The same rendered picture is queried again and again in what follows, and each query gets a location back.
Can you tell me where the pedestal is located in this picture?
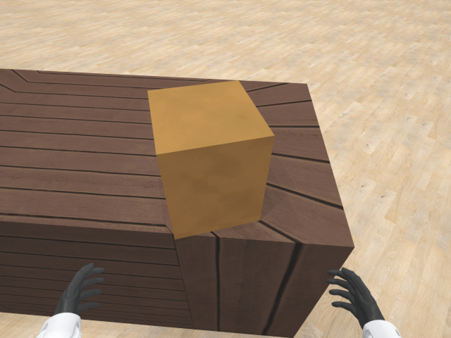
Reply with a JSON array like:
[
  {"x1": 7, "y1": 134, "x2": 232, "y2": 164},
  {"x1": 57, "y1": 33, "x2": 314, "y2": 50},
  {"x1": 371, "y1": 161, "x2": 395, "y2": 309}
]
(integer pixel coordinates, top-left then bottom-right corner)
[{"x1": 0, "y1": 68, "x2": 354, "y2": 338}]

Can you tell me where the right robot hand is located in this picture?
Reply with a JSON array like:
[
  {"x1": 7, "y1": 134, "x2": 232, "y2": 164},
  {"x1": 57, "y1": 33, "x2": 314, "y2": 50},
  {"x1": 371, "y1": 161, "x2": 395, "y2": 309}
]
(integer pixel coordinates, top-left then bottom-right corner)
[{"x1": 326, "y1": 267, "x2": 385, "y2": 329}]

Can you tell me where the left robot forearm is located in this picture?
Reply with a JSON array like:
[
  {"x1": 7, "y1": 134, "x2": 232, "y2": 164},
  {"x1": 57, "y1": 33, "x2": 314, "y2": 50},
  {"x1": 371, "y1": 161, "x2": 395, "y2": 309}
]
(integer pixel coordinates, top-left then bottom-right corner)
[{"x1": 36, "y1": 313, "x2": 82, "y2": 338}]

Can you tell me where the right robot forearm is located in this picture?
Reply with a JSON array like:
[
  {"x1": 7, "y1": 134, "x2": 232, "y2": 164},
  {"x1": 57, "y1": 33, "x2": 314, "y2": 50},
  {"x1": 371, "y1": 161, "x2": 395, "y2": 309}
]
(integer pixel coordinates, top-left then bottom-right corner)
[{"x1": 363, "y1": 320, "x2": 401, "y2": 338}]

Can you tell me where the carton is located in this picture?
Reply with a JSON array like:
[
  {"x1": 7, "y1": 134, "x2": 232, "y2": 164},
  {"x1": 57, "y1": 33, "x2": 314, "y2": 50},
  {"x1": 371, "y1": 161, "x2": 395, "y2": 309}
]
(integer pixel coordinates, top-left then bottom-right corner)
[{"x1": 147, "y1": 80, "x2": 275, "y2": 239}]

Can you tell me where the left robot hand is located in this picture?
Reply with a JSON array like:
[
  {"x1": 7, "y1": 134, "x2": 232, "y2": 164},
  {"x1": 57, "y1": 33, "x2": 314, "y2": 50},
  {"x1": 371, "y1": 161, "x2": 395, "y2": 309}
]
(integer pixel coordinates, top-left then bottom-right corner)
[{"x1": 53, "y1": 263, "x2": 105, "y2": 316}]

